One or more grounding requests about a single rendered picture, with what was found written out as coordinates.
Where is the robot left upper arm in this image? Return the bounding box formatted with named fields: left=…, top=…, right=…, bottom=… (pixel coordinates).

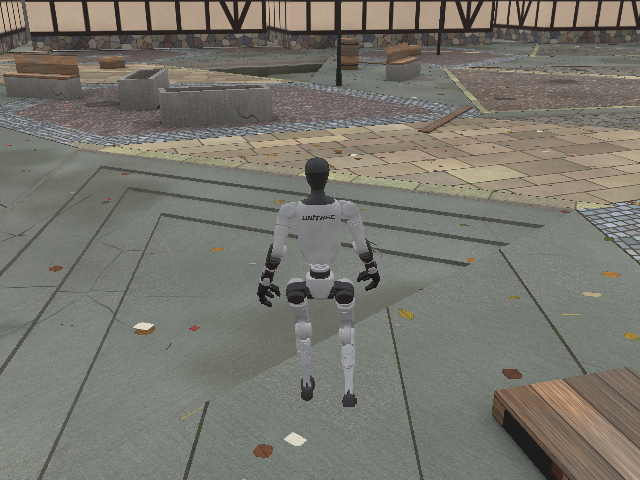
left=271, top=202, right=298, bottom=258

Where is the robot left thigh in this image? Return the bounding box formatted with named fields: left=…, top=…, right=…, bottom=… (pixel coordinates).
left=286, top=278, right=312, bottom=340

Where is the left robot hand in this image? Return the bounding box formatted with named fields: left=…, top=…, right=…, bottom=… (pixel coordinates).
left=257, top=283, right=281, bottom=307

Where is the robot right forearm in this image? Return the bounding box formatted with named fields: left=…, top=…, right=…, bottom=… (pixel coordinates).
left=359, top=238, right=378, bottom=274

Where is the right robot hand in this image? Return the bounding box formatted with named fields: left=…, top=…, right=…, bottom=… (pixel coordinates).
left=357, top=270, right=380, bottom=291

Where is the robot left foot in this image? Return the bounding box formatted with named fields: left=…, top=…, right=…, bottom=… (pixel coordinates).
left=301, top=375, right=315, bottom=401

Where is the robot right upper arm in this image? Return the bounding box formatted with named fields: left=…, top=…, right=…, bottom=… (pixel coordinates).
left=339, top=200, right=369, bottom=254

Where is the robot left forearm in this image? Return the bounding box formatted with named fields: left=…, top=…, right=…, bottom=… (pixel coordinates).
left=260, top=243, right=281, bottom=286

